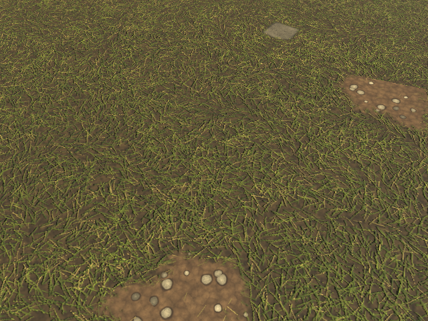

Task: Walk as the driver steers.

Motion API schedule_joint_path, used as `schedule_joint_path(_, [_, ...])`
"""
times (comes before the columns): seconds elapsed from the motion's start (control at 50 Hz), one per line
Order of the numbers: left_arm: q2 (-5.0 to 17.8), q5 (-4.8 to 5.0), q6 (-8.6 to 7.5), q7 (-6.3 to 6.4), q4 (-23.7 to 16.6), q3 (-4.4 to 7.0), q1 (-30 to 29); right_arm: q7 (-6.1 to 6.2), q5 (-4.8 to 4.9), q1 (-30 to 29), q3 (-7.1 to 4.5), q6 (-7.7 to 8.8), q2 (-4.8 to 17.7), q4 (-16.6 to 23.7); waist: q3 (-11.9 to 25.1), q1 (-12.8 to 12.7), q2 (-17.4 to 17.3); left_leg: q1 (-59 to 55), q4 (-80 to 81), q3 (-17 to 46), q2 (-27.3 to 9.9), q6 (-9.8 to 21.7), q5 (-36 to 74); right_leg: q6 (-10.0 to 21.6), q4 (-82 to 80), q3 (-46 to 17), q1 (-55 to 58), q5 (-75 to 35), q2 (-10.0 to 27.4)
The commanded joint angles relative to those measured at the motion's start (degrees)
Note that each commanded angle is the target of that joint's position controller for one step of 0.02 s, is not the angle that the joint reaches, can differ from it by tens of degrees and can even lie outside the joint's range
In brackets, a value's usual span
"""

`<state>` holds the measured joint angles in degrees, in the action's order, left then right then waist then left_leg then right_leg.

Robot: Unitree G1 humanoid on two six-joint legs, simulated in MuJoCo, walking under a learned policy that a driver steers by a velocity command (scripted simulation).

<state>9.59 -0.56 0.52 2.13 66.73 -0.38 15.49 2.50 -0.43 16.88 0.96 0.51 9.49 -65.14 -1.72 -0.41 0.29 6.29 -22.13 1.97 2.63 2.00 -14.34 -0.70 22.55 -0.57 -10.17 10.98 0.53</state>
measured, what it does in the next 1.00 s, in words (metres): shifts its weight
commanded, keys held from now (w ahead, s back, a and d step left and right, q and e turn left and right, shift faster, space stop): no key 0.70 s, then w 0.30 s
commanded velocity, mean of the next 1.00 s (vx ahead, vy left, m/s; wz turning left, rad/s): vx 0.07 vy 0.00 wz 0.00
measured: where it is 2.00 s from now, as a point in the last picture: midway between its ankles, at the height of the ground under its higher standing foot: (241, 310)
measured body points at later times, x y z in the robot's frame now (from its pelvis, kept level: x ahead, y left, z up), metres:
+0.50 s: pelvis +0.00 +0.00 +0.00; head +0.01 +0.00 +0.45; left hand -0.02 +0.22 -0.16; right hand -0.02 -0.22 -0.16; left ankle -0.03 +0.10 -0.74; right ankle +0.01 -0.13 -0.74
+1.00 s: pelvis +0.06 -0.03 -0.01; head +0.06 -0.05 +0.44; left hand +0.07 +0.20 -0.16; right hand -0.03 -0.26 -0.17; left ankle -0.03 +0.10 -0.74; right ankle +0.06 -0.11 -0.75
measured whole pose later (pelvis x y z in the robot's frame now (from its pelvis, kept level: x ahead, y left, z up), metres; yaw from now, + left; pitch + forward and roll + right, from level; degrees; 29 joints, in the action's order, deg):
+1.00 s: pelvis +0.06 -0.03 -0.01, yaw +0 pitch +0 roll +0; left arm 9.0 -1.3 -3.6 0.2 61.5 1.6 18.4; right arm 1.6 -0.7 27.1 -2.5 1.4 9.9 -65.6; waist 0.3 0.8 -2.1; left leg 5.7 -30.0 2.7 0.7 3.1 -23.7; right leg 4.0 30.7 4.9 -13.7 17.0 -1.0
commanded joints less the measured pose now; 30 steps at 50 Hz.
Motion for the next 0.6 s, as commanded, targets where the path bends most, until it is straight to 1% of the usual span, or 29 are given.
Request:
schedule_joint_path(0.02, [4.5, -0.01, -0.19, 0.2, -0.2, 0.63, 3.6, 0.18, -0.01, 4.0, -0.74, 0.23, 4.6, 0.3, -2.5, 0.0, -0.3, 4.7, 4.6, 5.2, -6.4, 1.3, 7.6, 1.8, -2.7, -4.0, 1.2, -5.9, 4.4])
schedule_joint_path(0.6, [2.5, 0.01, -0.31, 0.49, 0.6, 0.75, 6.0, 0.36, -0.06, 6.9, -1.01, 0.49, 2.3, -0.3, -3.3, 0.0, -0.4, 4.7, 4.3, 4.9, -6.5, 1.3, 8.1, 1.8, -2.2, -3.9, 0.8, -6.0, 4.3])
